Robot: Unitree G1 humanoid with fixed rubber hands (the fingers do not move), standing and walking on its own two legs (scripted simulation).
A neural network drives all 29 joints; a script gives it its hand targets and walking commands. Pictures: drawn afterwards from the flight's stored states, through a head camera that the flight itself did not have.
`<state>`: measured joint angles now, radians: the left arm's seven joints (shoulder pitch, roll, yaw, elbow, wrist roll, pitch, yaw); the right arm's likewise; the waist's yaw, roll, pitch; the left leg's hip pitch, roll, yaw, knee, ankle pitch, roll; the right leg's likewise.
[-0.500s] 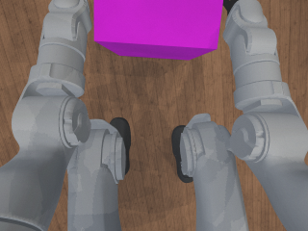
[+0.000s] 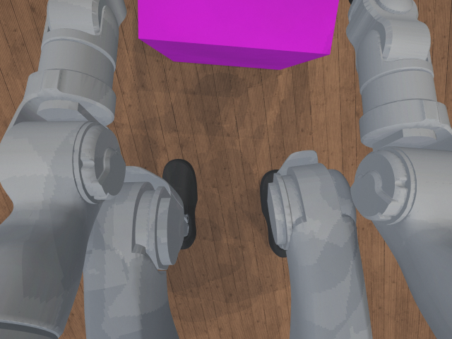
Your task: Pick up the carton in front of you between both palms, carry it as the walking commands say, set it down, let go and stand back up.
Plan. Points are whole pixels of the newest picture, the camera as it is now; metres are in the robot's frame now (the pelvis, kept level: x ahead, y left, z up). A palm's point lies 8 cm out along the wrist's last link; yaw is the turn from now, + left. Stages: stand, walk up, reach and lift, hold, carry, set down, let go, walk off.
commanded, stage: set down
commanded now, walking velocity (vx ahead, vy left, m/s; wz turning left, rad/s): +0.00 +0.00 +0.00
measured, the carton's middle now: out of the picture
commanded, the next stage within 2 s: let go in 1.58 s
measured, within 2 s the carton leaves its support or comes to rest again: neither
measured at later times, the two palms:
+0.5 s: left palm out of the picture +0.57 +0.20 -0.18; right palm out of the picture +0.55 -0.20 -0.17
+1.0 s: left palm out of the picture +0.59 +0.19 +0.00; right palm out of the picture +0.56 -0.20 +0.00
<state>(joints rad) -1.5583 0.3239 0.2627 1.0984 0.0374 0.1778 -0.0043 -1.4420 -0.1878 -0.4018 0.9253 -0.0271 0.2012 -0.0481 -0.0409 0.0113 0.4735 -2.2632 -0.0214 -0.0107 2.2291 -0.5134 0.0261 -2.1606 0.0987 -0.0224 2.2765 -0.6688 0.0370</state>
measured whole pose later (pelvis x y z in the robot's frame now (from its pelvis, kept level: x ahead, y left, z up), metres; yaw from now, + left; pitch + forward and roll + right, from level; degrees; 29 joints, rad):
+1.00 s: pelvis +0.01 -0.01 +0.10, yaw +1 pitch +43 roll -2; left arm -1.46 0.44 0.22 1.13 -0.05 0.16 0.02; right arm -1.33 -0.25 -0.28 0.93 0.09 0.18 -0.15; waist -0.06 0.02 0.10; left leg -2.15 -0.03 -0.04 1.87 -0.48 -0.01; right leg -2.07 0.09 -0.02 1.91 -0.60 0.00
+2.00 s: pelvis +0.08 -0.01 +0.36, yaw +4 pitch +34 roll -1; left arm -0.60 0.21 0.22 0.65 0.09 0.12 0.03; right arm -0.55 -0.21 -0.22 0.63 -0.04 0.10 0.07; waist -0.04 -0.01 -0.01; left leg -1.17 -0.04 -0.07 0.81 -0.23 0.00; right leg -1.11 0.04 0.02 0.84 -0.33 -0.01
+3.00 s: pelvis +0.13 -0.01 +0.42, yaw +3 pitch -7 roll +1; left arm 0.22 0.21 0.04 0.42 0.01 0.14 -0.05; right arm 0.20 -0.21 -0.03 0.38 -0.05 0.22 0.04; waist 0.00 -0.03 0.14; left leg -0.09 -0.03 -0.03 0.45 -0.25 0.00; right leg -0.04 0.03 0.07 0.48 -0.33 -0.02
